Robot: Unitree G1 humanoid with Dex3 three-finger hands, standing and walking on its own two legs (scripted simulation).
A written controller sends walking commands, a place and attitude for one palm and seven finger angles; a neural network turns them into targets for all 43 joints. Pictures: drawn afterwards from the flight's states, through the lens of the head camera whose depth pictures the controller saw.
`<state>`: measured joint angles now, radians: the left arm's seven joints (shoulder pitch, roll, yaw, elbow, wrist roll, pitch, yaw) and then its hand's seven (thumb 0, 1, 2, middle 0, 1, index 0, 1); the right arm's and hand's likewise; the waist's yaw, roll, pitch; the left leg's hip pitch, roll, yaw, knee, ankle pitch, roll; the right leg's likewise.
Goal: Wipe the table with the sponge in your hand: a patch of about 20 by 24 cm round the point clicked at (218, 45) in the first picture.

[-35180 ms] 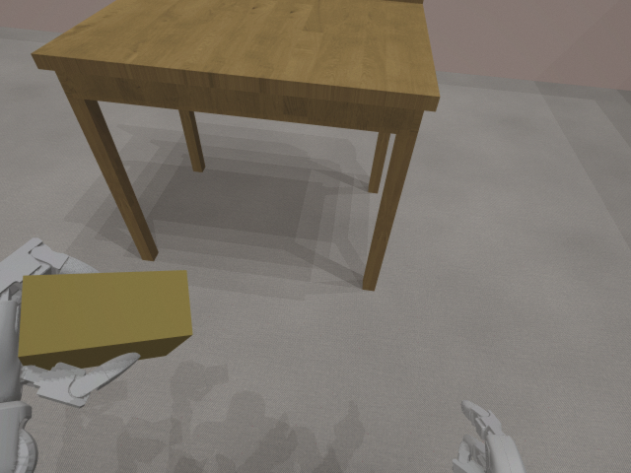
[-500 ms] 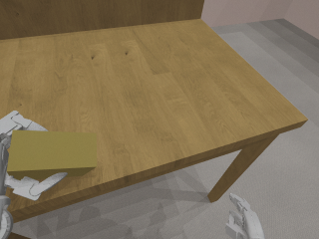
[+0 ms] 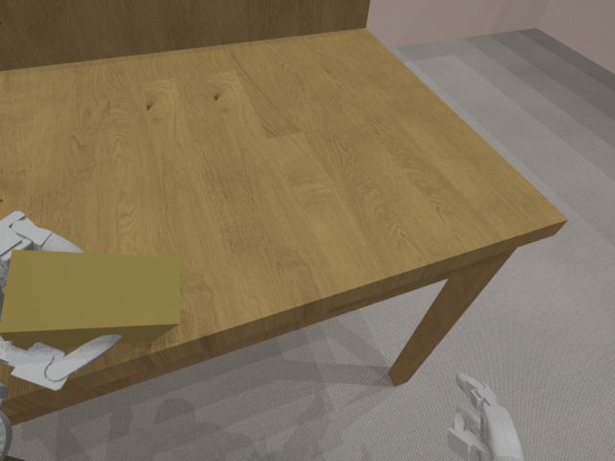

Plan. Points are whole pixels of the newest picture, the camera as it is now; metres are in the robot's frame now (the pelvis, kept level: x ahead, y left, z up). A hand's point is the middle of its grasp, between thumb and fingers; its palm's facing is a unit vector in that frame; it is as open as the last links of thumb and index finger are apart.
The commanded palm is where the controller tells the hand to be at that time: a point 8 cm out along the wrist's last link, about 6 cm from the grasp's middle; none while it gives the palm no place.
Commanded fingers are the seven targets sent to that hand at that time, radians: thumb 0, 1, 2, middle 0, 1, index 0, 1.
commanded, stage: shuffle to correct the standing spot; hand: left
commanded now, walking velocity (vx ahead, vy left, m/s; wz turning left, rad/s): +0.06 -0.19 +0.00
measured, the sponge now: (120, 303) +0.23 +0.20 +0.15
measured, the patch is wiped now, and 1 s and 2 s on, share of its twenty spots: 0.00 0.00 0.00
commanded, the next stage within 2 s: come to a stop and stand still in 0.66 s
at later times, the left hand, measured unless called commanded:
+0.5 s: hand (72, 306) +0.22 +0.23 +0.17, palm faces +0.37 -0.85 -0.37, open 10.1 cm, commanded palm +0.16 +0.26 +0.19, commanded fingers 0.00 0.10 1.30 -1.20 -1.60 -1.20 -1.60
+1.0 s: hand (170, 300) +0.23 +0.15 +0.17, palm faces +0.33 -0.83 -0.44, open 10.1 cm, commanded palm +0.17 +0.19 +0.19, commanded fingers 0.00 0.10 1.30 -1.20 -1.60 -1.20 -1.60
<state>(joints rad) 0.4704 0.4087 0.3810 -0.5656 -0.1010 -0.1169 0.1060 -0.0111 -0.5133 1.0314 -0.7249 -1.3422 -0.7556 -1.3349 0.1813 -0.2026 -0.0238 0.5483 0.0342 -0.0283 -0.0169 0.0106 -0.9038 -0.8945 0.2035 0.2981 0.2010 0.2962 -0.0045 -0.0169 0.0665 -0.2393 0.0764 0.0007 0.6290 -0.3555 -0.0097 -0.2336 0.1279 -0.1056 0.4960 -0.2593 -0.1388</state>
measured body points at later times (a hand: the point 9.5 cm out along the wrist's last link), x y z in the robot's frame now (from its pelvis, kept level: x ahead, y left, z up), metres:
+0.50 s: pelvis +0.00 -0.01 +0.01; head +0.02 +0.00 +0.46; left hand +0.19 +0.27 +0.19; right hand +0.17 -0.24 -0.07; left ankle -0.01 +0.12 -0.73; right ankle +0.01 -0.03 -0.73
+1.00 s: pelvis +0.01 -0.08 +0.00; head +0.04 -0.07 +0.45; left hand +0.20 +0.19 +0.19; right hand +0.17 -0.33 -0.08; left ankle +0.02 +0.02 -0.73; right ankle +0.05 -0.20 -0.73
